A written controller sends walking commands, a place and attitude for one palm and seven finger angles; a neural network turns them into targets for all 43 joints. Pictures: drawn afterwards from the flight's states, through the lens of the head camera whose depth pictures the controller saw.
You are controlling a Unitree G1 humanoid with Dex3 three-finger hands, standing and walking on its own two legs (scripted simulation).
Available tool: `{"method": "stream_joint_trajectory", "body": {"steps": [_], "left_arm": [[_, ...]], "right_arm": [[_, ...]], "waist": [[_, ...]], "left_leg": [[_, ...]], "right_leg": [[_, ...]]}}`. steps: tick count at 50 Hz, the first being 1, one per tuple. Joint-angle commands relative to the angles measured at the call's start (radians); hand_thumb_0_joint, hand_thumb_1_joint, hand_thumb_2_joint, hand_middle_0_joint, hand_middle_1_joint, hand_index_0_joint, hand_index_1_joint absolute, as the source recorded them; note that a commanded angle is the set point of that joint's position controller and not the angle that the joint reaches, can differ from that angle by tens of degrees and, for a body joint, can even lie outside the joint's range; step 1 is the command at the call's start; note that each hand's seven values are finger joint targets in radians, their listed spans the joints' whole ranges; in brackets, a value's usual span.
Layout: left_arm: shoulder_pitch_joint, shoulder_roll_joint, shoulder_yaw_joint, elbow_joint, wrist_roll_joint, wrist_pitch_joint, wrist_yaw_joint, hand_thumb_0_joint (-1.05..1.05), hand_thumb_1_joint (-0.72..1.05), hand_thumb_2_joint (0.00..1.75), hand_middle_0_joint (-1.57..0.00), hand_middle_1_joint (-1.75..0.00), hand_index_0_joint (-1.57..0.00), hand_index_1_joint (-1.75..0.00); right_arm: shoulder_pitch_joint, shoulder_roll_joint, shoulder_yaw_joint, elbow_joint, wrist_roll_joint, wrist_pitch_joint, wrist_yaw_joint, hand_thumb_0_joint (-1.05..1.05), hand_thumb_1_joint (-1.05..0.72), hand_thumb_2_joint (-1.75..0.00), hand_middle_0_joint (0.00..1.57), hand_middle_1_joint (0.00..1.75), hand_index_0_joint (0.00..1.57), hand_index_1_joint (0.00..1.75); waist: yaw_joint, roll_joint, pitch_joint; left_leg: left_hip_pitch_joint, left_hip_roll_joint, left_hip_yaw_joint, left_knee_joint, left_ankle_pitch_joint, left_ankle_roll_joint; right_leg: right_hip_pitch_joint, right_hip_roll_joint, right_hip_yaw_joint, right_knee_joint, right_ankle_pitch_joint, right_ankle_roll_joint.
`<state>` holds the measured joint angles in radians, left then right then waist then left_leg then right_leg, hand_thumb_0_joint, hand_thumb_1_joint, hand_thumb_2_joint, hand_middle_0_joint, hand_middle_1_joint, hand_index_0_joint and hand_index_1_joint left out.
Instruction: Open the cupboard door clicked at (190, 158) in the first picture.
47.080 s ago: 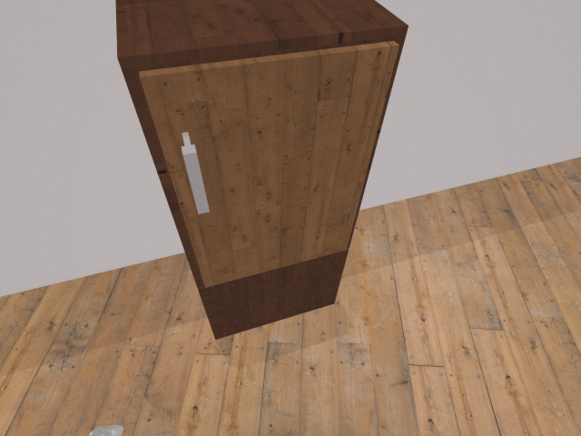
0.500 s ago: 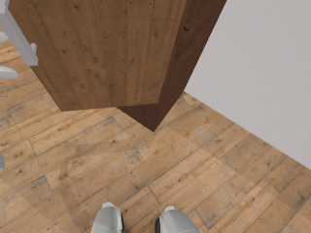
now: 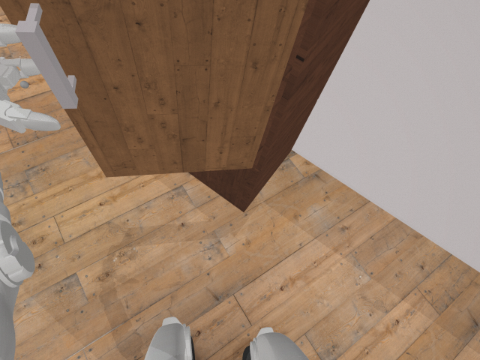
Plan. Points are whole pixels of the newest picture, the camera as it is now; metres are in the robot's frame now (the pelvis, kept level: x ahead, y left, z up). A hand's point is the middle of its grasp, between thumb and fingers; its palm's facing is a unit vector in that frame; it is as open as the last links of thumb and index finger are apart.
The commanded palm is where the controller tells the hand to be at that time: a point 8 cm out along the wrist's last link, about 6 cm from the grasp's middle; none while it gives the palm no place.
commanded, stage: slide the fingers in behind the handle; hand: left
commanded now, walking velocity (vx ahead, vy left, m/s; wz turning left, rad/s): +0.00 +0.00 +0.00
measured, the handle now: (53, 60) +0.55 +0.25 +0.11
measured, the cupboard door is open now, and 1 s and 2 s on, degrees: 44 43 44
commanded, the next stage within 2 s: close the thumb around the handle in 1.24 s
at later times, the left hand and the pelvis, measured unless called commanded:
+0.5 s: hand (47, 85) +0.50 +0.25 +0.11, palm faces +0.07 -1.00 -0.01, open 14.0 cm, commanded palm +0.48 +0.29 +0.11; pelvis -0.01 -0.01 +0.00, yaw +0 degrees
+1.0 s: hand (67, 84) +0.50 +0.23 +0.11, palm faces +0.07 -1.00 +0.00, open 14.0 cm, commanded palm +0.48 +0.27 +0.11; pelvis -0.01 -0.01 +0.00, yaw +0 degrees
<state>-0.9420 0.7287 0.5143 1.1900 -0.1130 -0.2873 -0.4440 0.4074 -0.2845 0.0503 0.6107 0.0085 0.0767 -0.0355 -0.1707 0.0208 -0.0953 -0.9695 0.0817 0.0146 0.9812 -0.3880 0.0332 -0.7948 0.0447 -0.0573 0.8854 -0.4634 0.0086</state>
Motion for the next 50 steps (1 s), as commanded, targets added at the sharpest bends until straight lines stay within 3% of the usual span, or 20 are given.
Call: {"method": "stream_joint_trajectory", "body": {"steps": [1,4,6,8,11,12,13,14,17,20,23,27,31,33,36,39,40,42,43,50], "left_arm": [[-0.396,0.275,0.013,-0.237,-0.024,-0.069,0.041,0.00,-0.50,0.30,-0.30,-1.20,-0.30,-1.20],[-0.387,0.268,0.002,-0.212,-0.016,-0.057,0.052,0.00,-0.50,0.30,-0.30,-1.20,-0.30,-1.20],[-0.419,0.209,-0.037,-0.209,-0.021,-0.060,0.057,0.00,-0.50,0.30,-0.30,-1.20,-0.30,-1.20],[-0.417,0.249,-0.008,-0.206,-0.017,-0.068,0.064,0.00,-0.50,0.30,-0.30,-1.20,-0.30,-1.20],[-0.445,0.214,-0.030,-0.189,-0.022,-0.080,0.072,0.00,-0.50,0.30,-0.30,-1.20,-0.30,-1.20],[-0.444,0.237,-0.016,-0.183,-0.016,-0.084,0.074,0.00,-0.50,0.30,-0.30,-1.20,-0.30,-1.20],[-0.450,0.223,-0.029,-0.168,-0.015,-0.083,0.076,0.00,-0.50,0.30,-0.30,-1.20,-0.30,-1.20],[-0.444,0.242,-0.016,-0.161,-0.012,-0.084,0.078,0.00,-0.50,0.30,-0.30,-1.20,-0.30,-1.20],[-0.464,0.234,-0.028,-0.166,-0.008,-0.090,0.080,0.00,-0.50,0.30,-0.30,-1.20,-0.30,-1.20],[-0.457,0.282,0.006,-0.177,-0.003,-0.095,0.083,0.00,-0.50,0.30,-0.30,-1.20,-0.30,-1.20],[-0.448,0.246,-0.013,-0.215,-0.007,-0.103,0.079,0.00,-0.50,0.30,-0.30,-1.20,-0.30,-1.20],[-0.461,0.179,-0.055,-0.209,-0.023,-0.090,0.081,0.00,-0.50,0.30,-0.30,-1.20,-0.30,-1.20],[-0.444,0.214,-0.015,-0.194,-0.025,-0.080,0.100,0.00,-0.50,0.30,-0.30,-1.20,-0.30,-1.20],[-0.430,0.180,-0.039,-0.198,-0.018,-0.082,0.111,0.00,-0.50,0.30,-0.30,-1.20,-0.30,-1.20],[-0.428,0.194,-0.022,-0.225,-0.016,-0.098,0.129,0.00,-0.50,0.30,-0.30,-1.20,-0.30,-1.20],[-0.421,0.171,-0.044,-0.171,-0.013,-0.083,0.131,0.00,-0.50,0.30,-0.30,-1.20,-0.30,-1.20],[-0.441,0.194,-0.034,-0.183,-0.010,-0.085,0.132,0.00,-0.50,0.30,-0.30,-1.20,-0.30,-1.20],[-0.446,0.186,-0.035,-0.215,-0.007,-0.096,0.136,0.00,-0.50,0.30,-0.30,-1.20,-0.30,-1.20],[-0.443,0.179,-0.041,-0.204,-0.004,-0.097,0.138,0.00,-0.50,0.30,-0.30,-1.20,-0.30,-1.20],[-0.417,0.173,-0.029,-0.212,-0.012,-0.106,0.139,0.00,-0.50,0.30,-0.30,-1.20,-0.30,-1.20]], "right_arm": [[0.182,-0.198,-0.080,-0.034,-0.004,-0.006,-0.007,0.00,-0.90,-0.90,0.20,0.30,0.20,0.30],[0.175,-0.199,-0.080,-0.037,0.000,0.001,-0.008,0.00,-0.90,-0.90,0.20,0.30,0.20,0.30],[0.175,-0.193,-0.079,-0.034,-0.001,-0.004,-0.008,0.00,-0.90,-0.90,0.20,0.30,0.20,0.30],[0.172,-0.198,-0.081,-0.032,-0.003,-0.004,-0.009,0.00,-0.90,-0.90,0.20,0.30,0.20,0.30],[0.174,-0.195,-0.079,-0.026,-0.004,-0.010,-0.011,0.00,-0.90,-0.90,0.20,0.30,0.20,0.30],[0.171,-0.198,-0.080,-0.026,-0.003,-0.010,-0.012,0.00,-0.90,-0.90,0.20,0.30,0.20,0.30],[0.170,-0.196,-0.078,-0.024,-0.002,-0.012,-0.011,0.00,-0.90,-0.90,0.20,0.30,0.20,0.30],[0.173,-0.198,-0.078,-0.022,-0.002,-0.012,-0.012,0.00,-0.90,-0.90,0.20,0.30,0.20,0.30],[0.172,-0.195,-0.076,-0.021,-0.003,-0.015,-0.013,0.00,-0.90,-0.90,0.20,0.30,0.20,0.30],[0.175,-0.198,-0.077,-0.023,-0.002,-0.016,-0.014,0.00,-0.90,-0.90,0.20,0.30,0.20,0.30],[0.176,-0.192,-0.081,-0.021,-0.004,-0.016,-0.011,0.00,-0.90,-0.90,0.20,0.30,0.20,0.30],[0.175,-0.191,-0.085,-0.013,0.000,-0.015,-0.010,0.00,-0.90,-0.90,0.20,0.30,0.20,0.30],[0.181,-0.193,-0.083,-0.009,-0.003,-0.019,-0.012,0.00,-0.90,-0.90,0.20,0.30,0.20,0.30],[0.176,-0.185,-0.083,-0.012,-0.003,-0.020,-0.006,0.00,-0.90,-0.90,0.20,0.30,0.20,0.30],[0.176,-0.184,-0.084,-0.014,-0.007,-0.023,-0.003,0.00,-0.90,-0.90,0.20,0.30,0.20,0.30],[0.166,-0.184,-0.081,-0.016,-0.002,-0.022,-0.002,0.00,-0.90,-0.90,0.20,0.30,0.20,0.30],[0.168,-0.186,-0.083,-0.014,-0.001,-0.022,-0.004,0.00,-0.90,-0.90,0.20,0.30,0.20,0.30],[0.168,-0.184,-0.085,-0.018,-0.003,-0.024,-0.003,0.00,-0.90,-0.90,0.20,0.30,0.20,0.30],[0.166,-0.182,-0.084,-0.016,-0.002,-0.025,-0.004,0.00,-0.90,-0.90,0.20,0.30,0.20,0.30],[0.166,-0.181,-0.086,-0.015,-0.003,-0.027,-0.001,0.00,-0.90,-0.90,0.20,0.30,0.20,0.30]], "waist": [[0.006,0.211,-0.469],[0.006,0.195,-0.447],[-0.013,0.183,-0.413],[-0.003,0.191,-0.437],[-0.021,0.150,-0.405],[-0.013,0.164,-0.426],[-0.023,0.157,-0.416],[-0.016,0.143,-0.416],[-0.019,0.172,-0.441],[-0.006,0.172,-0.462],[0.001,0.206,-0.505],[-0.023,0.170,-0.461],[-0.010,0.153,-0.439],[-0.004,0.168,-0.449],[0.000,0.162,-0.449],[-0.017,0.118,-0.394],[-0.014,0.121,-0.399],[-0.005,0.158,-0.449],[-0.010,0.166,-0.440],[0.002,0.150,-0.472]], "left_leg": [[0.655,-0.021,-0.097,-0.072,0.466,-0.002],[0.627,-0.022,-0.095,-0.085,0.434,-0.004],[0.628,-0.024,-0.095,-0.088,0.419,0.000],[0.628,-0.023,-0.095,-0.088,0.409,-0.004],[0.604,-0.025,-0.097,-0.090,0.373,0.002],[0.604,-0.024,-0.095,-0.091,0.366,-0.001],[0.595,-0.025,-0.093,-0.089,0.354,0.001],[0.581,-0.025,-0.095,-0.090,0.348,0.001],[0.587,-0.027,-0.089,-0.084,0.351,0.002],[0.570,-0.028,-0.083,-0.080,0.352,0.003],[0.613,-0.027,-0.084,-0.074,0.399,-0.001],[0.601,-0.027,-0.083,-0.082,0.361,0.004],[0.555,-0.035,-0.074,-0.086,0.334,0.011],[0.572,-0.035,-0.074,-0.087,0.355,0.006],[0.571,-0.035,-0.072,-0.085,0.359,0.007],[0.507,-0.037,-0.060,-0.088,0.307,0.011],[0.508,-0.036,-0.063,-0.091,0.299,0.010],[0.544,-0.038,-0.063,-0.086,0.332,0.008],[0.554,-0.035,-0.066,-0.085,0.336,0.006],[0.565,-0.036,-0.064,-0.084,0.368,0.005]], "right_leg": [[-0.041,0.049,-0.008,-0.096,0.340,-0.027],[-0.031,0.044,-0.006,-0.100,0.331,-0.024],[-0.048,0.044,-0.008,-0.106,0.319,-0.026],[-0.038,0.042,-0.003,-0.104,0.316,-0.024],[-0.045,0.041,-0.001,-0.106,0.296,-0.025],[-0.042,0.038,0.002,-0.103,0.290,-0.023],[-0.044,0.037,0.004,-0.107,0.286,-0.021],[-0.035,0.037,0.004,-0.105,0.284,-0.022],[-0.037,0.034,0.009,-0.101,0.290,-0.021],[-0.004,0.034,0.015,-0.098,0.304,-0.021],[-0.002,0.036,0.011,-0.090,0.334,-0.022],[-0.019,0.040,0.009,-0.108,0.312,-0.018],[0.013,0.038,0.016,-0.113,0.309,-0.020],[0.013,0.037,0.013,-0.109,0.323,-0.020],[0.025,0.039,0.015,-0.106,0.330,-0.022],[0.028,0.036,0.022,-0.116,0.316,-0.014],[0.035,0.034,0.024,-0.115,0.310,-0.014],[0.035,0.033,0.024,-0.105,0.330,-0.018],[0.016,0.034,0.022,-0.106,0.324,-0.019],[0.051,0.035,0.022,-0.101,0.363,-0.017]]}}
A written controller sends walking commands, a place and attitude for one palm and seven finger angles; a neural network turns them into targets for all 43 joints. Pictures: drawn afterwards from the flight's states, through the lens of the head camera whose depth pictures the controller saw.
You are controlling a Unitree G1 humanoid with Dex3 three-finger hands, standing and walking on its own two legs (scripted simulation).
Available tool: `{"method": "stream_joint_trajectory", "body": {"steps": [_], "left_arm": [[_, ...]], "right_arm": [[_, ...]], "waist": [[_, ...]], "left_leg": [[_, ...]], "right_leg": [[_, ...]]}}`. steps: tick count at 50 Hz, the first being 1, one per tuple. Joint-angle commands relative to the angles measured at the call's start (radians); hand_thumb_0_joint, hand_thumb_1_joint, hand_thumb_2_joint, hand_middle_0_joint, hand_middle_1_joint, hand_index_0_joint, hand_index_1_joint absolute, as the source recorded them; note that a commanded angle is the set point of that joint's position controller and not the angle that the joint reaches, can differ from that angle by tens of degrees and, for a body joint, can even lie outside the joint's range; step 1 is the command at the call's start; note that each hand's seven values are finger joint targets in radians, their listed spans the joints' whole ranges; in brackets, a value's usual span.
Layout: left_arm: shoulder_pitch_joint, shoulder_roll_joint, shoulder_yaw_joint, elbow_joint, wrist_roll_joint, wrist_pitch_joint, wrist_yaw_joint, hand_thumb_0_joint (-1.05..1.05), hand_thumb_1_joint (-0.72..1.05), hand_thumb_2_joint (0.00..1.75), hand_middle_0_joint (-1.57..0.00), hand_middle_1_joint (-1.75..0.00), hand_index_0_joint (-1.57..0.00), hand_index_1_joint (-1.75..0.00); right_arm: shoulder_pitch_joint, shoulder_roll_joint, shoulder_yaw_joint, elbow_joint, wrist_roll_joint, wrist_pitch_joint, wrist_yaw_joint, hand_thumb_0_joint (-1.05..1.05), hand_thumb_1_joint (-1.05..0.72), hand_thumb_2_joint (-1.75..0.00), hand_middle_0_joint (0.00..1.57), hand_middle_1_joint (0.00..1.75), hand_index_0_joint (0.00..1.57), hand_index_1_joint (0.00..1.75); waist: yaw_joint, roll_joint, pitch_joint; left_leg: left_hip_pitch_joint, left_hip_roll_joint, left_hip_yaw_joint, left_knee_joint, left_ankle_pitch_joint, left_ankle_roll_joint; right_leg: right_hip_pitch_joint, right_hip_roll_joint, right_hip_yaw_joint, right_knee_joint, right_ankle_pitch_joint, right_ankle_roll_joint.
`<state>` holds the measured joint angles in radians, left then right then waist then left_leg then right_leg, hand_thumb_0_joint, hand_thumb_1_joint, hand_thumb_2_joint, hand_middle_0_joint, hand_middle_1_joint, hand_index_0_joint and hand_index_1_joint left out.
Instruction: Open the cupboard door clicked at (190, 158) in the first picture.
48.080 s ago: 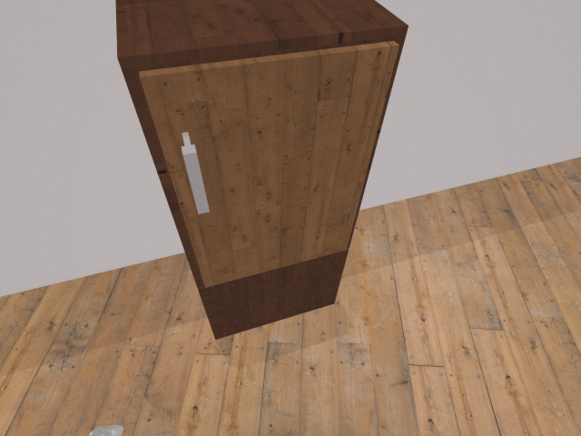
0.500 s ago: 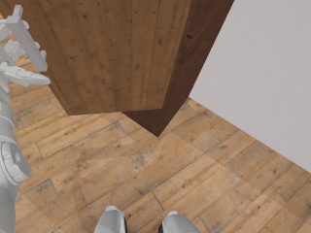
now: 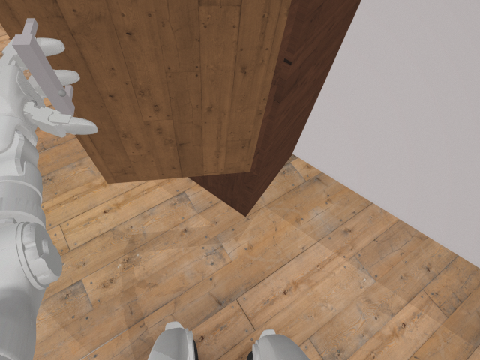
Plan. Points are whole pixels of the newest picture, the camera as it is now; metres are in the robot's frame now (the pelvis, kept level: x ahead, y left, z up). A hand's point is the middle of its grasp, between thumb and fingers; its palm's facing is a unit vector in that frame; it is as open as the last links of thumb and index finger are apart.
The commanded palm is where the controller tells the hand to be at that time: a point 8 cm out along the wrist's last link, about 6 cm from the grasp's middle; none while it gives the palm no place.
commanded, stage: slide the fingers in behind the handle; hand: left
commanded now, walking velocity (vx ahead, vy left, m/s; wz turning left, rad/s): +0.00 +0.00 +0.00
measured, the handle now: (50, 71) +0.56 +0.26 +0.11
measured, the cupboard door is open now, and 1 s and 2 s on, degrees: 43 44 73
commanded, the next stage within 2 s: close the thumb around the handle in 0.24 s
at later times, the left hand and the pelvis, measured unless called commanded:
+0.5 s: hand (59, 95) +0.51 +0.24 +0.11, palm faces +0.05 -1.00 +0.00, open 13.4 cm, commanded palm +0.49 +0.28 +0.10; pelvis +0.00 +0.00 +0.00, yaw +0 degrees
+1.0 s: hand (62, 95) +0.51 +0.23 +0.11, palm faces +0.06 -1.00 +0.00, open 5.5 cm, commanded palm +0.49 +0.28 +0.10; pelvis +0.00 +0.00 +0.00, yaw +0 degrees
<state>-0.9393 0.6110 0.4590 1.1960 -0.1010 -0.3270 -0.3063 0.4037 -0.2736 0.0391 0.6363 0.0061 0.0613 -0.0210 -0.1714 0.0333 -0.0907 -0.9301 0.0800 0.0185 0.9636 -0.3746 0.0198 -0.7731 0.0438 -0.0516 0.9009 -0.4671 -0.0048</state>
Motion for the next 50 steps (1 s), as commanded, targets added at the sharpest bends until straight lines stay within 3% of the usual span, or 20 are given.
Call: {"method": "stream_joint_trajectory", "body": {"steps": [1,2,6,7,9,12,13,15,16,17,20,22,30,33,34,37,38,42,46,50], "left_arm": [[-0.419,0.269,0.015,-0.228,-0.029,-0.068,-0.003,0.00,-0.50,0.30,-0.30,-1.20,-0.30,-1.20],[-0.399,0.288,0.028,-0.211,-0.025,-0.061,-0.002,0.00,-0.50,0.30,-0.30,-1.20,-0.30,-1.20],[-0.413,0.259,0.007,-0.197,-0.031,-0.049,-0.004,0.00,-0.50,0.30,-0.30,-1.20,-0.30,-1.20],[-0.407,0.287,0.025,-0.181,-0.030,-0.046,-0.004,0.00,-0.50,0.30,-0.30,-1.20,-0.30,-1.20],[-0.415,0.306,0.034,-0.183,-0.030,-0.048,-0.004,0.00,-0.50,0.30,-0.30,-1.20,-0.30,-1.20],[-0.452,0.296,0.021,-0.228,-0.026,-0.074,-0.004,0.00,-0.50,0.30,-0.30,-1.20,-0.30,-1.20],[-0.433,0.276,0.006,-0.206,-0.026,-0.074,-0.006,0.00,-0.50,0.30,-0.30,-1.20,-0.30,-1.20],[-0.438,0.298,0.015,-0.194,-0.024,-0.072,-0.009,0.00,-0.50,0.30,-0.30,-1.20,-0.30,-1.20],[-0.463,0.277,0.001,-0.203,-0.030,-0.075,-0.012,0.00,-0.50,0.30,-0.30,-1.20,-0.30,-1.20],[-0.452,0.301,0.021,-0.198,-0.027,-0.072,-0.014,0.00,-0.50,0.30,-0.30,-1.20,-0.30,-1.20],[-0.449,0.259,-0.013,-0.213,-0.029,-0.063,-0.021,0.00,-0.33,0.37,-0.31,-1.22,-0.31,-1.22],[-0.452,0.252,-0.011,-0.233,-0.032,-0.068,-0.017,0.00,-0.22,0.42,-0.32,-1.23,-0.32,-1.23],[-0.462,0.250,-0.008,-0.198,-0.018,-0.047,0.022,0.00,0.23,0.61,-0.35,-1.28,-0.35,-1.28],[-0.449,0.270,0.008,-0.189,-0.007,-0.056,0.033,0.00,0.40,0.68,-0.36,-1.30,-0.36,-1.30],[-0.461,0.251,-0.009,-0.207,-0.011,-0.060,0.031,0.00,0.45,0.71,-0.37,-1.30,-0.37,-1.30],[-0.441,0.248,0.002,-0.227,-0.014,-0.074,0.026,0.00,0.62,0.78,-0.38,-1.32,-0.38,-1.32],[-0.452,0.240,-0.006,-0.232,-0.017,-0.074,0.024,0.00,0.68,0.80,-0.38,-1.33,-0.38,-1.33],[-0.415,0.260,0.019,-0.230,-0.029,-0.072,0.016,0.00,0.90,0.90,-0.40,-1.35,-0.40,-1.35],[-0.416,0.270,0.020,-0.229,-0.026,-0.072,0.014,0.00,0.90,0.90,-0.40,-1.35,-0.40,-1.35],[-0.456,0.221,-0.032,-0.200,-0.021,-0.061,0.015,0.00,0.90,0.90,-0.40,-1.35,-0.40,-1.35]], "right_arm": [[0.172,-0.189,-0.074,-0.042,-0.002,-0.013,-0.013,0.00,-0.90,-0.90,0.20,0.30,0.20,0.30],[0.171,-0.192,-0.076,-0.041,0.001,-0.010,-0.015,0.00,-0.90,-0.90,0.20,0.30,0.20,0.30],[0.172,-0.191,-0.074,-0.041,0.001,-0.009,-0.016,0.00,-0.90,-0.90,0.20,0.30,0.20,0.30],[0.168,-0.195,-0.074,-0.042,0.003,-0.008,-0.017,0.00,-0.90,-0.90,0.20,0.30,0.20,0.30],[0.167,-0.196,-0.074,-0.043,0.004,-0.007,-0.019,0.00,-0.90,-0.90,0.20,0.30,0.20,0.30],[0.168,-0.192,-0.074,-0.039,0.001,-0.012,-0.019,0.00,-0.90,-0.90,0.20,0.30,0.20,0.30],[0.163,-0.189,-0.073,-0.036,0.001,-0.013,-0.018,0.00,-0.90,-0.90,0.20,0.30,0.20,0.30],[0.166,-0.195,-0.072,-0.033,0.001,-0.012,-0.020,0.00,-0.90,-0.90,0.20,0.30,0.20,0.30],[0.170,-0.192,-0.073,-0.029,0.001,-0.014,-0.020,0.00,-0.90,-0.90,0.20,0.30,0.20,0.30],[0.171,-0.198,-0.075,-0.031,0.001,-0.013,-0.021,0.00,-0.90,-0.90,0.20,0.30,0.20,0.30],[0.165,-0.193,-0.075,-0.032,0.001,-0.014,-0.019,0.00,-0.90,-0.90,0.20,0.30,0.20,0.30],[0.170,-0.193,-0.077,-0.032,-0.001,-0.016,-0.018,0.00,-0.90,-0.90,0.20,0.30,0.20,0.30],[0.174,-0.195,-0.076,-0.027,-0.004,-0.014,-0.016,0.00,-0.90,-0.90,0.20,0.30,0.20,0.30],[0.178,-0.195,-0.075,-0.028,-0.007,-0.015,-0.016,0.00,-0.90,-0.90,0.20,0.30,0.20,0.30],[0.178,-0.193,-0.075,-0.031,-0.007,-0.017,-0.014,0.00,-0.90,-0.90,0.20,0.30,0.20,0.30],[0.182,-0.191,-0.077,-0.034,-0.009,-0.017,-0.011,0.00,-0.90,-0.90,0.20,0.30,0.20,0.30],[0.178,-0.191,-0.078,-0.030,-0.009,-0.017,-0.010,0.00,-0.90,-0.90,0.20,0.30,0.20,0.30],[0.171,-0.192,-0.077,-0.039,-0.004,-0.014,-0.011,0.00,-0.90,-0.90,0.20,0.30,0.20,0.30],[0.173,-0.191,-0.075,-0.037,-0.003,-0.011,-0.013,0.00,-0.90,-0.90,0.20,0.30,0.20,0.30],[0.165,-0.189,-0.074,-0.032,-0.001,-0.011,-0.015,0.00,-0.90,-0.90,0.20,0.30,0.20,0.30]], "waist": [[0.003,0.142,-0.481],[0.006,0.120,-0.476],[-0.006,0.098,-0.428],[-0.006,0.079,-0.421],[-0.006,0.085,-0.419],[-0.008,0.136,-0.460],[-0.007,0.142,-0.441],[-0.013,0.125,-0.430],[-0.024,0.122,-0.431],[-0.011,0.128,-0.450],[-0.009,0.176,-0.458],[-0.008,0.174,-0.490],[-0.016,0.129,-0.415],[-0.007,0.142,-0.435],[-0.015,0.139,-0.443],[-0.001,0.153,-0.492],[-0.010,0.148,-0.486],[0.005,0.127,-0.478],[0.001,0.112,-0.440],[-0.024,0.125,-0.391]], "left_leg": [[0.532,-0.038,-0.067,-0.061,0.368,0.021],[0.525,-0.035,-0.065,-0.064,0.362,0.020],[0.495,-0.040,-0.063,-0.068,0.336,0.026],[0.475,-0.038,-0.060,-0.069,0.320,0.026],[0.458,-0.040,-0.057,-0.070,0.304,0.027],[0.512,-0.038,-0.064,-0.064,0.341,0.023],[0.506,-0.038,-0.064,-0.062,0.331,0.021],[0.491,-0.035,-0.068,-0.063,0.311,0.021],[0.499,-0.036,-0.068,-0.061,0.323,0.025],[0.506,-0.034,-0.073,-0.064,0.316,0.021],[0.543,-0.033,-0.076,-0.066,0.334,0.015],[0.575,-0.031,-0.083,-0.065,0.365,0.014],[0.526,-0.029,-0.087,-0.078,0.317,0.015],[0.538,-0.028,-0.090,-0.079,0.335,0.012],[0.548,-0.028,-0.088,-0.079,0.342,0.013],[0.582,-0.027,-0.091,-0.071,0.389,0.010],[0.579,-0.027,-0.088,-0.070,0.383,0.011],[0.542,-0.033,-0.071,-0.074,0.365,0.016],[0.518,-0.035,-0.071,-0.074,0.349,0.020],[0.514,-0.032,-0.080,-0.083,0.288,0.016]], "right_leg": [[0.031,0.038,0.016,-0.112,0.379,-0.006],[0.032,0.036,0.016,-0.118,0.376,-0.003],[0.031,0.037,0.017,-0.125,0.365,-0.004],[0.036,0.035,0.021,-0.129,0.362,0.001],[0.043,0.034,0.027,-0.130,0.353,0.001],[0.024,0.033,0.025,-0.119,0.366,-0.003],[0.012,0.034,0.023,-0.121,0.352,-0.004],[0.004,0.034,0.022,-0.121,0.330,-0.003],[0.007,0.035,0.023,-0.122,0.343,-0.004],[0.005,0.034,0.020,-0.120,0.330,-0.003],[-0.017,0.034,0.012,-0.120,0.324,-0.007],[-0.021,0.037,0.008,-0.116,0.336,-0.009],[-0.037,0.035,0.004,-0.124,0.296,-0.006],[-0.032,0.035,0.004,-0.119,0.302,-0.010],[-0.030,0.036,0.005,-0.120,0.310,-0.008],[-0.021,0.038,0.002,-0.110,0.340,-0.010],[-0.019,0.039,0.004,-0.114,0.341,-0.008],[0.027,0.038,0.011,-0.121,0.364,-0.005],[0.026,0.039,0.013,-0.122,0.359,-0.007],[-0.033,0.037,0.007,-0.131,0.286,-0.005]]}}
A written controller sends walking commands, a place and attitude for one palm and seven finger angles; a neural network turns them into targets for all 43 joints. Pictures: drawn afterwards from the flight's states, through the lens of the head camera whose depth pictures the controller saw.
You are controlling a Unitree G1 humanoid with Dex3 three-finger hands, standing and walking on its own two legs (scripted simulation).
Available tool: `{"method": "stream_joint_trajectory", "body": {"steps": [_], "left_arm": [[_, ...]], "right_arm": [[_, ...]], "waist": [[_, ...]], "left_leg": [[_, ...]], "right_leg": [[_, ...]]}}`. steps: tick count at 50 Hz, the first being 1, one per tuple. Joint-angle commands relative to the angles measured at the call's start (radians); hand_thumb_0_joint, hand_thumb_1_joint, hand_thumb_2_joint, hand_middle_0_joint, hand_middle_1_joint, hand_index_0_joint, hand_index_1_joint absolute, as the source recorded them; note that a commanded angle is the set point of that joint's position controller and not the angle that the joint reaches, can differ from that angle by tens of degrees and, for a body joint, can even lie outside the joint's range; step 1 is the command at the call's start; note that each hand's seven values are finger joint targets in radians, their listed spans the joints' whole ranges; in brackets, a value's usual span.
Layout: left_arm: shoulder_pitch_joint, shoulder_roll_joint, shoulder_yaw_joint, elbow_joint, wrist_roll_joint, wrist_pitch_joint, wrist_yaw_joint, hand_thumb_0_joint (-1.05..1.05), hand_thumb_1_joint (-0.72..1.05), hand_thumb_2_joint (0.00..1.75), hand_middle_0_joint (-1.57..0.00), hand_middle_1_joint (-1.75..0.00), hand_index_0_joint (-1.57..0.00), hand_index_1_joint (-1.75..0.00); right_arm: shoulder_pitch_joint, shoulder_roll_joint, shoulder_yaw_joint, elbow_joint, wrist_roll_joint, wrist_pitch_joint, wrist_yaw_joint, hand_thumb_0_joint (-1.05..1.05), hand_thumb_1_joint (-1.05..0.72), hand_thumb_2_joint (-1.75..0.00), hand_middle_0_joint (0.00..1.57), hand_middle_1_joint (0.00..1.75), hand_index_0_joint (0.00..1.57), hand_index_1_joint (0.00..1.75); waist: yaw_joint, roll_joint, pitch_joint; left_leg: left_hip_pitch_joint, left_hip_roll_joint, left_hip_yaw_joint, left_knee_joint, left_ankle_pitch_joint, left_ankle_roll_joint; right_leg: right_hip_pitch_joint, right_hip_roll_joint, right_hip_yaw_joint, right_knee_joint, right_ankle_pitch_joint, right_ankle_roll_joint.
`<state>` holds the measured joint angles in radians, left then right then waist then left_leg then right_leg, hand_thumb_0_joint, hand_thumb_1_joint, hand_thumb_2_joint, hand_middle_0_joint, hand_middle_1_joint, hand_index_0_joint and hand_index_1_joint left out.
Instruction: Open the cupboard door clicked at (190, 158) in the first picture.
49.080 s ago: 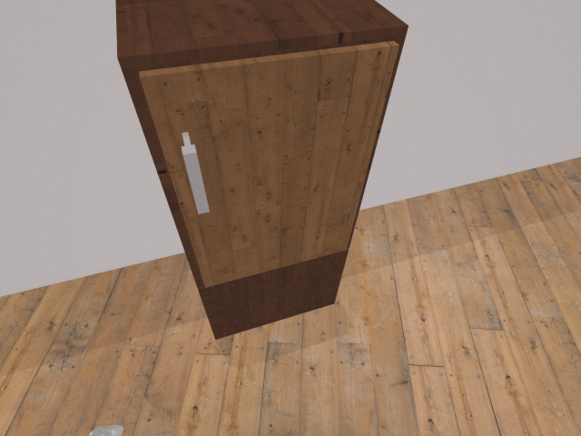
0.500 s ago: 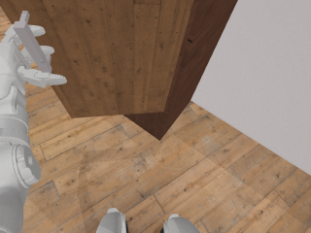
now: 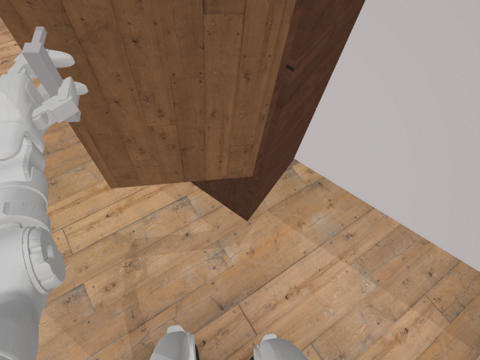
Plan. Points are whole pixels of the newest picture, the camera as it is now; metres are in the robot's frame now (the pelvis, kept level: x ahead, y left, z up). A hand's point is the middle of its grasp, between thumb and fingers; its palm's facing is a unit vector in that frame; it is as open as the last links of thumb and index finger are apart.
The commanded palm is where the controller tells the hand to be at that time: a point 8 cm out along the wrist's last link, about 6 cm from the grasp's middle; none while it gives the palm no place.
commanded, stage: close the thumb around the handle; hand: left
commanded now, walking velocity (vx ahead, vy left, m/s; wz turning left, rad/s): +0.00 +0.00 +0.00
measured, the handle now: (57, 78) +0.55 +0.26 +0.10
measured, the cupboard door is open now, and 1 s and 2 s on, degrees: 44 73 85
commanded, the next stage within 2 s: pull the door open along its arc in 0.04 s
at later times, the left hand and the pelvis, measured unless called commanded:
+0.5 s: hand (69, 118) +0.47 +0.22 +0.11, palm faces +0.05 -1.00 +0.00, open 5.7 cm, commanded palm +0.41 +0.27 +0.10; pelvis +0.01 +0.00 +0.01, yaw -1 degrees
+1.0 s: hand (119, 198) +0.33 +0.14 +0.11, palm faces +0.39 -0.92 +0.02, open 5.9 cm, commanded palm +0.28 +0.19 +0.10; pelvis +0.00 -0.03 +0.02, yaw +2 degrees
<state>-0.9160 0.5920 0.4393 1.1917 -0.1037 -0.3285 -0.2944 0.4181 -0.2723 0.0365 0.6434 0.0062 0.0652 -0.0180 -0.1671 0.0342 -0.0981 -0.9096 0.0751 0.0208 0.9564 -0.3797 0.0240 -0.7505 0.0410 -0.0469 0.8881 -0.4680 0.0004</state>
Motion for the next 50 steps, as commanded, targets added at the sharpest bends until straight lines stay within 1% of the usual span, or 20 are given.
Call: {"method": "stream_joint_trajectory", "body": {"steps": [1,2,4,6,7,9,11,16,21,26,30,31,33,35,39,41,42,45,46,50], "left_arm": [[-0.497,0.265,0.012,-0.206,-0.022,-0.067,0.006,0.00,0.90,0.90,-0.40,-1.35,-0.40,-1.35],[-0.487,0.283,0.024,-0.203,-0.019,-0.067,0.007,0.00,0.90,0.90,-0.40,-1.35,-0.40,-1.35],[-0.487,0.285,0.017,-0.177,-0.017,-0.058,0.004,0.00,0.90,0.90,-0.40,-1.35,-0.40,-1.35],[-0.501,0.250,-0.004,-0.199,-0.021,-0.064,0.001,0.00,0.90,0.90,-0.40,-1.35,-0.40,-1.35],[-0.499,0.274,0.010,-0.189,-0.016,-0.062,0.002,0.00,0.90,0.90,-0.40,-1.35,-0.40,-1.35],[-0.441,0.324,0.049,-0.188,-0.014,-0.059,-0.003,0.00,0.90,0.90,-0.40,-1.35,-0.40,-1.35],[-0.385,0.291,0.038,-0.194,-0.025,-0.059,-0.014,0.00,0.90,0.90,-0.40,-1.35,-0.40,-1.35],[-0.273,0.288,0.064,-0.310,-0.055,-0.066,-0.028,0.00,0.90,0.90,-0.40,-1.35,-0.40,-1.35],[-0.055,0.219,0.060,-0.394,-0.100,-0.047,-0.036,0.00,0.90,0.90,-0.40,-1.35,-0.40,-1.35],[0.201,0.128,0.034,-0.612,-0.146,-0.032,-0.030,0.00,0.90,0.90,-0.40,-1.35,-0.40,-1.35],[0.359,0.077,0.026,-0.717,-0.176,-0.002,-0.013,0.00,0.90,0.90,-0.40,-1.35,-0.40,-1.35],[0.347,0.076,0.121,-0.796,-0.212,0.005,0.083,0.00,0.90,0.90,-0.40,-1.35,-0.40,-1.35],[0.445,-0.067,0.049,-0.832,-0.210,0.038,0.187,0.00,0.90,0.90,-0.40,-1.35,-0.40,-1.35],[0.483,-0.116,0.036,-0.905,-0.182,0.054,0.288,0.00,0.90,0.90,-0.40,-1.35,-0.40,-1.35],[0.536,-0.227,-0.068,-1.026,-0.067,0.064,0.473,0.00,0.90,0.90,-0.40,-1.35,-0.40,-1.35],[0.565,-0.268,-0.126,-1.069,-0.021,0.066,0.532,0.00,0.90,0.90,-0.40,-1.35,-0.40,-1.35],[0.596,-0.303,-0.164,-1.086,-0.003,0.069,0.550,0.00,0.90,0.90,-0.40,-1.35,-0.40,-1.35],[0.604,-0.374,-0.236,-1.161,0.013,0.070,0.594,0.00,0.90,0.90,-0.40,-1.35,-0.40,-1.35],[0.621,-0.381,-0.254,-1.157,0.021,0.074,0.606,0.00,0.90,0.90,-0.40,-1.35,-0.40,-1.35],[0.615,-0.459,-0.313,-1.196,0.025,0.080,0.663,0.00,0.90,0.90,-0.40,-1.35,-0.40,-1.35]], "right_arm": [[0.157,-0.193,-0.073,-0.034,-0.003,-0.018,-0.021,0.00,-0.90,-0.90,0.20,0.30,0.20,0.30],[0.157,-0.196,-0.075,-0.036,-0.002,-0.018,-0.022,0.00,-0.90,-0.90,0.20,0.30,0.20,0.30],[0.160,-0.197,-0.071,-0.032,-0.002,-0.018,-0.024,0.00,-0.90,-0.90,0.20,0.30,0.20,0.30],[0.162,-0.193,-0.073,-0.034,-0.005,-0.022,-0.021,0.00,-0.90,-0.90,0.20,0.30,0.20,0.30],[0.160,-0.196,-0.073,-0.032,-0.005,-0.021,-0.022,0.00,-0.90,-0.90,0.20,0.30,0.20,0.30],[0.160,-0.199,-0.072,-0.042,-0.004,-0.017,-0.022,0.00,-0.90,-0.90,0.20,0.30,0.20,0.30],[0.155,-0.193,-0.072,-0.052,-0.003,-0.016,-0.020,0.00,-0.90,-0.90,0.20,0.30,0.20,0.30],[0.134,-0.189,-0.078,-0.084,0.003,-0.008,-0.015,0.00,-0.90,-0.90,0.20,0.30,0.20,0.30],[0.086,-0.178,-0.081,-0.130,0.018,-0.003,-0.008,0.00,-0.90,-0.90,0.20,0.30,0.20,0.30],[0.024,-0.157,-0.086,-0.181,0.033,-0.015,0.003,0.00,-0.90,-0.90,0.20,0.30,0.20,0.30],[-0.029,-0.147,-0.084,-0.215,0.041,-0.030,0.005,0.00,-0.90,-0.90,0.20,0.30,0.20,0.30],[-0.053,-0.124,-0.085,-0.217,0.036,-0.041,0.003,0.00,-0.90,-0.90,0.20,0.30,0.20,0.30],[-0.076,-0.110,-0.082,-0.220,0.037,-0.062,0.011,0.00,-0.90,-0.90,0.20,0.30,0.20,0.30],[-0.099,-0.103,-0.082,-0.217,0.028,-0.075,0.020,0.00,-0.90,-0.90,0.20,0.30,0.20,0.30],[-0.140,-0.086,-0.078,-0.212,0.002,-0.082,0.032,0.00,-0.90,-0.90,0.20,0.30,0.20,0.30],[-0.151,-0.083,-0.078,-0.211,-0.008,-0.080,0.033,0.00,-0.90,-0.90,0.20,0.30,0.20,0.30],[-0.166,-0.078,-0.079,-0.214,-0.009,-0.077,0.035,0.00,-0.90,-0.90,0.20,0.30,0.20,0.30],[-0.204,-0.067,-0.074,-0.219,-0.015,-0.070,0.029,0.00,-0.90,-0.90,0.20,0.30,0.20,0.30],[-0.206,-0.069,-0.073,-0.217,-0.018,-0.068,0.025,0.00,-0.90,-0.90,0.20,0.30,0.20,0.30],[-0.265,-0.050,-0.061,-0.213,-0.026,-0.068,0.012,0.00,-0.90,-0.90,0.20,0.30,0.20,0.30]], "waist": [[-0.028,0.116,-0.389],[-0.021,0.132,-0.423],[-0.028,0.109,-0.410],[-0.029,0.134,-0.433],[-0.025,0.145,-0.443],[-0.001,0.138,-0.466],[0.008,0.128,-0.472],[0.050,0.122,-0.519],[0.084,0.052,-0.448],[0.131,0.087,-0.428],[0.142,0.017,-0.350],[0.202,0.005,-0.351],[0.188,0.011,-0.318],[0.195,0.010,-0.298],[0.184,0.011,-0.292],[0.173,-0.045,-0.284],[0.176,-0.036,-0.289],[0.175,-0.030,-0.279],[0.161,-0.066,-0.247],[0.168,-0.055,-0.190]], "left_leg": [[0.498,-0.026,-0.085,-0.072,0.304,0.015],[0.508,-0.026,-0.084,-0.071,0.310,0.013],[0.484,-0.026,-0.083,-0.068,0.310,0.014],[0.519,-0.028,-0.087,-0.063,0.333,0.014],[0.518,-0.025,-0.086,-0.062,0.336,0.012],[0.512,-0.027,-0.082,-0.065,0.352,0.011],[0.508,-0.032,-0.071,-0.063,0.364,0.014],[0.529,-0.036,-0.055,-0.069,0.431,0.015],[0.480,-0.046,-0.024,-0.099,0.406,0.023],[0.533,-0.048,-0.013,-0.128,0.477,0.018],[0.490,-0.056,-0.001,-0.158,0.411,0.021],[0.465,-0.060,-0.002,-0.164,0.426,0.016],[0.488,-0.058,0.003,-0.183,0.414,0.002],[0.490,-0.058,0.000,-0.192,0.387,-0.004],[0.508,-0.059,-0.001,-0.195,0.357,-0.006],[0.514,-0.057,-0.009,-0.196,0.341,-0.003],[0.526,-0.056,-0.005,-0.201,0.336,-0.005],[0.544,-0.059,-0.001,-0.211,0.306,-0.007],[0.534,-0.058,-0.005,-0.212,0.279,-0.004],[0.533,-0.066,-0.003,-0.232,0.209,-0.006]], "right_leg": [[-0.047,0.040,0.005,-0.117,0.294,-0.013],[-0.045,0.038,0.008,-0.115,0.300,-0.011],[-0.041,0.036,0.008,-0.113,0.306,-0.010],[-0.052,0.038,0.006,-0.108,0.312,-0.013],[-0.053,0.036,0.008,-0.107,0.315,-0.011],[-0.018,0.036,0.007,-0.103,0.334,-0.012],[0.006,0.038,0.007,-0.101,0.357,-0.014],[0.088,0.042,0.009,-0.096,0.448,-0.014],[0.169,0.043,0.010,-0.116,0.492,-0.012],[0.222,0.041,0.006,-0.122,0.552,-0.016],[0.258,0.034,0.008,-0.138,0.558,-0.007],[0.286,0.032,-0.002,-0.141,0.550,-0.009],[0.266,0.030,-0.013,-0.144,0.525,-0.004],[0.255,0.028,-0.018,-0.144,0.481,-0.005],[0.254,0.016,-0.014,-0.144,0.441,-0.007],[0.267,0.013,-0.011,-0.154,0.432,-0.007],[0.275,0.009,-0.008,-0.156,0.438,-0.007],[0.296,0.000,-0.001,-0.178,0.426,-0.010],[0.293,-0.001,0.003,-0.195,0.406,-0.007],[0.294,-0.017,0.017,-0.237,0.331,-0.006]]}}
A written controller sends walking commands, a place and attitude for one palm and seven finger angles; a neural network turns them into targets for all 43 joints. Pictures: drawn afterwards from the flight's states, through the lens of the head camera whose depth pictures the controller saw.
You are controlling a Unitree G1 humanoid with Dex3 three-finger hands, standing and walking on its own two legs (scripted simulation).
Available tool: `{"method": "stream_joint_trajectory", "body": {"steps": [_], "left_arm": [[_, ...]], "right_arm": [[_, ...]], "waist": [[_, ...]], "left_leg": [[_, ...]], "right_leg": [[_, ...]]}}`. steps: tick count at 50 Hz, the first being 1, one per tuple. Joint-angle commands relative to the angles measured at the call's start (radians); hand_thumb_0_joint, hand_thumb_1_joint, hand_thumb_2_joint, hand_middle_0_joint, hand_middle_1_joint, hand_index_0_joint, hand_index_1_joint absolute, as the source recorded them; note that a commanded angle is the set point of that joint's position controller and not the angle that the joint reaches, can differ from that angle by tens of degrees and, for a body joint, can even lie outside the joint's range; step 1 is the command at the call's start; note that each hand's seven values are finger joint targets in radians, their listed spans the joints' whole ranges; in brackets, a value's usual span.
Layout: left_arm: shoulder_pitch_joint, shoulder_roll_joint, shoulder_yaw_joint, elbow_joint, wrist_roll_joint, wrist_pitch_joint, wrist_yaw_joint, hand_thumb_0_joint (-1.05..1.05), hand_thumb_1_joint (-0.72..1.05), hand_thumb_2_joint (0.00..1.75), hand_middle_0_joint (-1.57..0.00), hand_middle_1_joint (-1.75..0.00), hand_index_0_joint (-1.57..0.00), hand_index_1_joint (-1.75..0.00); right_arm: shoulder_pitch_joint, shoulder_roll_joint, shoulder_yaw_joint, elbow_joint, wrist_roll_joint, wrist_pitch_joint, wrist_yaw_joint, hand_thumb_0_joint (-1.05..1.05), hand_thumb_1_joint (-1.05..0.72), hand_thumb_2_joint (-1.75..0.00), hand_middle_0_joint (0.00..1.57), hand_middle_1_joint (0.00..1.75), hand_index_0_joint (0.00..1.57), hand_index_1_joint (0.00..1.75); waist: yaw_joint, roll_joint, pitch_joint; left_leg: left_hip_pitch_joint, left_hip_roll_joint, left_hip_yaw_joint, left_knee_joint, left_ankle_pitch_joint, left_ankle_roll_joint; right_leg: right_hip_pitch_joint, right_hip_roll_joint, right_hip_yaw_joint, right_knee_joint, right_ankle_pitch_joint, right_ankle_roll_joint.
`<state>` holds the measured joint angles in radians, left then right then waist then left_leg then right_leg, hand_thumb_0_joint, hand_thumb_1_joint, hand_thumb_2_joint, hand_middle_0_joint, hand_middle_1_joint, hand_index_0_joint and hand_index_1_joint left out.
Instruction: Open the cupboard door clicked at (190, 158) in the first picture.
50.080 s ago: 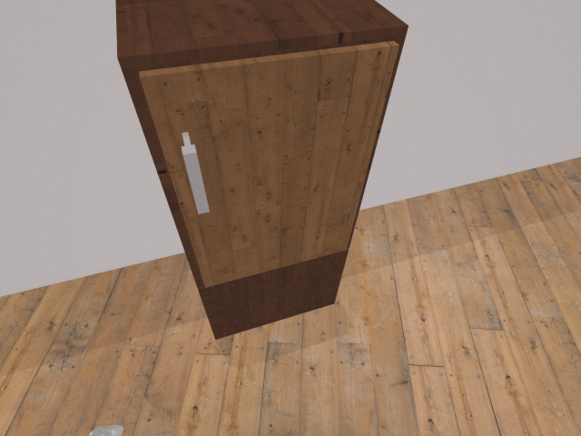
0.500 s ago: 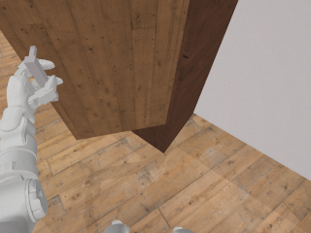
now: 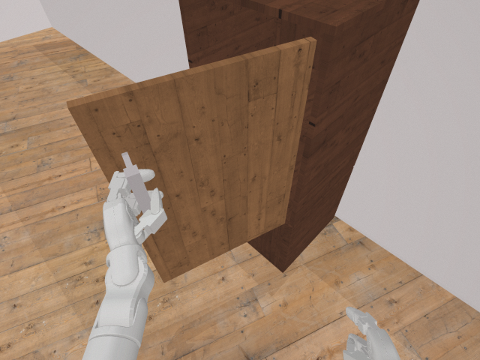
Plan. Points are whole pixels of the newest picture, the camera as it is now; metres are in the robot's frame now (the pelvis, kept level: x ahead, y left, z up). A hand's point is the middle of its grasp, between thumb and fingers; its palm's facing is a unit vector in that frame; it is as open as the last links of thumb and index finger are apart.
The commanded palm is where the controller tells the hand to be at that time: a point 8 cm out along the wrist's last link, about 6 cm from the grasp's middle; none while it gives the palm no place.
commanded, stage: pull the door open along its arc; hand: left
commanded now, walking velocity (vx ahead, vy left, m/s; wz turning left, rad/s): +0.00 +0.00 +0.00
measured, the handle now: (140, 190) +0.38 +0.20 +0.08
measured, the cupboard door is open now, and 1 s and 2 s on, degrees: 73 85 87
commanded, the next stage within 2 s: open thumb and fingers to let go in 0.26 s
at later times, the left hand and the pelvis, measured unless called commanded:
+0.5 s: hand (194, 242) +0.28 +0.09 +0.08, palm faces +0.43 -0.90 -0.01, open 6.0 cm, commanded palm +0.23 +0.14 +0.08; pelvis +0.00 -0.03 +0.00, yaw +2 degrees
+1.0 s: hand (185, 239) +0.28 +0.10 +0.09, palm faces +0.40 -0.91 +0.02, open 13.9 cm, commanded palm +0.23 +0.14 +0.08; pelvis +0.01 +0.00 +0.00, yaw +2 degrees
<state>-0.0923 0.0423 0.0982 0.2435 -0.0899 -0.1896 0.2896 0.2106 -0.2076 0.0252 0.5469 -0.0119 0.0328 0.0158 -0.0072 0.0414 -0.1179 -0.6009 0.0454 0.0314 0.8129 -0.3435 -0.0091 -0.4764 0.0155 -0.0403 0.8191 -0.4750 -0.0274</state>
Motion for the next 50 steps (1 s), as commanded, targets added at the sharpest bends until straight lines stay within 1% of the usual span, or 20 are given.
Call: {"method": "stream_joint_trajectory", "body": {"steps": [1,4,6,9,14,16,17,18,19,21,23,25,28,32,35,38,40,42,46,50], "left_arm": [[-0.181,0.085,0.013,-0.258,0.023,-0.057,0.096,0.00,0.90,0.90,-0.40,-1.35,-0.40,-1.35],[-0.128,0.023,-0.049,-0.305,0.046,-0.050,0.133,0.00,0.90,0.90,-0.40,-1.35,-0.40,-1.35],[-0.051,-0.003,-0.090,-0.338,0.062,-0.042,0.146,0.00,0.90,0.90,-0.40,-1.35,-0.40,-1.35],[0.017,-0.053,-0.159,-0.416,0.075,-0.037,0.153,0.00,0.90,0.90,-0.40,-1.35,-0.40,-1.35],[0.205,-0.111,-0.235,-0.508,0.091,-0.033,0.168,0.00,0.90,0.90,-0.40,-1.35,-0.40,-1.35],[0.149,-0.082,-0.225,-0.509,0.113,-0.035,0.188,0.00,0.90,0.90,-0.40,-1.35,-0.40,-1.35],[0.093,-0.077,-0.226,-0.531,0.121,-0.042,0.200,0.00,0.90,0.90,-0.40,-1.35,-0.40,-1.35],[0.014,-0.051,-0.210,-0.501,0.137,-0.046,0.217,0.00,0.90,0.90,-0.40,-1.35,-0.40,-1.35],[0.019,-0.063,-0.209,-0.480,0.146,-0.049,0.227,0.00,0.83,0.87,-0.40,-1.34,-0.40,-1.34],[0.033,-0.039,-0.180,-0.453,0.155,-0.054,0.239,0.00,0.69,0.81,-0.38,-1.33,-0.38,-1.33],[0.034,-0.040,-0.164,-0.449,0.130,-0.058,0.226,0.00,0.55,0.75,-0.38,-1.31,-0.38,-1.31],[0.051,-0.070,-0.188,-0.459,0.111,-0.055,0.205,0.00,0.41,0.69,-0.36,-1.30,-0.36,-1.30],[0.065,-0.083,-0.200,-0.449,0.093,-0.048,0.181,0.00,0.20,0.60,-0.35,-1.27,-0.35,-1.27],[0.086,-0.088,-0.213,-0.449,0.100,-0.039,0.170,0.00,-0.08,0.48,-0.33,-1.24,-0.33,-1.24],[0.129,-0.088,-0.208,-0.466,0.097,-0.035,0.163,0.00,-0.29,0.39,-0.32,-1.22,-0.32,-1.22],[0.119,-0.088,-0.216,-0.480,0.105,-0.031,0.166,0.00,-0.50,0.30,-0.30,-1.20,-0.30,-1.20],[0.090,-0.110,-0.246,-0.494,0.117,-0.029,0.175,0.00,-0.50,0.30,-0.30,-1.20,-0.30,-1.20],[0.094,-0.130,-0.268,-0.488,0.124,-0.025,0.185,0.00,-0.50,0.30,-0.28,-1.10,-0.28,-1.10],[0.107,-0.105,-0.243,-0.497,0.136,-0.017,0.208,0.00,-0.50,0.30,-0.25,-0.90,-0.25,-0.90],[0.103,-0.158,-0.303,-0.507,0.155,0.000,0.227,0.00,-0.50,0.30,-0.22,-0.70,-0.22,-0.70]], "right_arm": [[-0.061,-0.115,-0.049,-0.118,-0.012,-0.035,-0.023,0.00,-0.90,-0.90,0.20,0.30,0.20,0.30],[-0.081,-0.103,-0.047,-0.120,-0.020,-0.035,-0.023,0.00,-0.90,-0.90,0.20,0.30,0.20,0.30],[-0.080,-0.103,-0.049,-0.130,-0.026,-0.036,-0.022,0.00,-0.90,-0.90,0.20,0.30,0.20,0.30],[-0.090,-0.097,-0.050,-0.141,-0.028,-0.039,-0.021,0.00,-0.90,-0.90,0.20,0.30,0.20,0.30],[-0.105,-0.084,-0.050,-0.160,-0.032,-0.046,-0.020,0.00,-0.90,-0.90,0.20,0.30,0.20,0.30],[-0.104,-0.086,-0.049,-0.147,-0.038,-0.048,-0.024,0.00,-0.90,-0.90,0.20,0.30,0.20,0.30],[-0.114,-0.086,-0.049,-0.142,-0.043,-0.049,-0.027,0.00,-0.90,-0.90,0.20,0.30,0.20,0.30],[-0.117,-0.085,-0.044,-0.123,-0.047,-0.045,-0.032,0.00,-0.90,-0.90,0.20,0.30,0.20,0.30],[-0.124,-0.079,-0.046,-0.120,-0.049,-0.044,-0.034,0.00,-0.90,-0.90,0.20,0.30,0.20,0.30],[-0.125,-0.075,-0.046,-0.112,-0.052,-0.041,-0.039,0.00,-0.90,-0.90,0.20,0.30,0.20,0.30],[-0.139,-0.069,-0.045,-0.112,-0.050,-0.035,-0.045,0.00,-0.90,-0.90,0.20,0.30,0.20,0.30],[-0.140,-0.067,-0.043,-0.117,-0.046,-0.031,-0.046,0.00,-0.90,-0.90,0.20,0.30,0.20,0.30],[-0.128,-0.071,-0.042,-0.117,-0.041,-0.025,-0.045,0.00,-0.90,-0.90,0.20,0.30,0.20,0.30],[-0.121,-0.077,-0.043,-0.127,-0.042,-0.019,-0.043,0.00,-0.90,-0.90,0.20,0.30,0.20,0.30],[-0.116,-0.077,-0.044,-0.140,-0.043,-0.012,-0.041,0.00,-0.90,-0.90,0.20,0.30,0.20,0.30],[-0.117,-0.077,-0.043,-0.145,-0.041,-0.007,-0.040,0.00,-0.90,-0.90,0.20,0.30,0.20,0.30],[-0.119,-0.077,-0.040,-0.147,-0.041,-0.004,-0.037,0.00,-0.90,-0.90,0.20,0.30,0.20,0.30],[-0.125,-0.078,-0.041,-0.151,-0.041,-0.006,-0.035,0.00,-0.90,-0.90,0.20,0.30,0.20,0.30],[-0.123,-0.078,-0.045,-0.152,-0.043,-0.001,-0.036,0.00,-0.90,-0.90,0.20,0.30,0.20,0.30],[-0.126,-0.076,-0.043,-0.159,-0.040,0.003,-0.028,0.00,-0.90,-0.90,0.20,0.30,0.20,0.30]], "waist": [[0.004,-0.083,-0.155],[0.014,-0.056,-0.164],[0.011,-0.091,-0.170],[0.008,-0.089,-0.164],[0.014,-0.145,-0.126],[-0.001,-0.149,-0.090],[-0.006,-0.133,-0.098],[-0.021,-0.131,-0.069],[-0.013,-0.131,-0.066],[-0.005,-0.165,-0.068],[0.008,-0.152,-0.106],[0.015,-0.115,-0.146],[0.007,-0.117,-0.135],[0.002,-0.142,-0.130],[0.013,-0.153,-0.151],[0.010,-0.122,-0.135],[0.004,-0.103,-0.128],[0.001,-0.113,-0.115],[0.014,-0.099,-0.145],[0.008,-0.077,-0.151]], "left_leg": [[0.219,-0.035,-0.015,-0.086,0.167,0.029],[0.237,-0.040,-0.013,-0.093,0.174,0.028],[0.240,-0.041,-0.014,-0.091,0.182,0.030],[0.254,-0.041,-0.014,-0.096,0.191,0.029],[0.249,-0.046,-0.019,-0.091,0.197,0.029],[0.242,-0.046,-0.025,-0.082,0.186,0.031],[0.241,-0.049,-0.026,-0.075,0.179,0.031],[0.224,-0.050,-0.032,-0.063,0.160,0.031],[0.221,-0.051,-0.033,-0.057,0.150,0.031],[0.207,-0.054,-0.037,-0.053,0.138,0.032],[0.211,-0.058,-0.033,-0.056,0.143,0.029],[0.233,-0.058,-0.027,-0.066,0.172,0.028],[0.246,-0.053,-0.029,-0.076,0.193,0.027],[0.249,-0.048,-0.030,-0.082,0.213,0.030],[0.251,-0.050,-0.028,-0.084,0.235,0.029],[0.260,-0.046,-0.026,-0.084,0.236,0.029],[0.264,-0.045,-0.029,-0.083,0.236,0.030],[0.260,-0.041,-0.034,-0.082,0.223,0.031],[0.262,-0.040,-0.034,-0.077,0.236,0.030],[0.270,-0.036,-0.039,-0.075,0.239,0.028]], "right_leg": [[0.023,0.006,0.017,-0.181,0.330,0.024],[0.041,-0.006,0.022,-0.185,0.343,0.023],[0.063,-0.012,0.027,-0.194,0.369,0.027],[0.078,-0.024,0.031,-0.198,0.411,0.033],[0.113,-0.044,0.052,-0.218,0.483,0.045],[0.085,-0.046,0.059,-0.225,0.455,0.044],[0.071,-0.052,0.067,-0.223,0.443,0.046],[0.041,-0.058,0.078,-0.225,0.412,0.045],[0.030,-0.059,0.082,-0.229,0.377,0.043],[0.033,-0.064,0.097,-0.243,0.347,0.045],[0.066,-0.071,0.107,-0.243,0.372,0.047],[0.094,-0.064,0.089,-0.223,0.435,0.043],[0.098,-0.059,0.070,-0.210,0.498,0.048],[0.098,-0.055,0.052,-0.199,0.535,0.049],[0.121,-0.054,0.046,-0.185,0.589,0.051],[0.098,-0.045,0.033,-0.179,0.541,0.040],[0.075,-0.039,0.023,-0.172,0.500,0.032],[0.053,-0.030,0.012,-0.170,0.440,0.026],[0.062,-0.024,0.011,-0.161,0.429,0.018],[0.038,-0.015,-0.005,-0.143,0.398,0.009]]}}
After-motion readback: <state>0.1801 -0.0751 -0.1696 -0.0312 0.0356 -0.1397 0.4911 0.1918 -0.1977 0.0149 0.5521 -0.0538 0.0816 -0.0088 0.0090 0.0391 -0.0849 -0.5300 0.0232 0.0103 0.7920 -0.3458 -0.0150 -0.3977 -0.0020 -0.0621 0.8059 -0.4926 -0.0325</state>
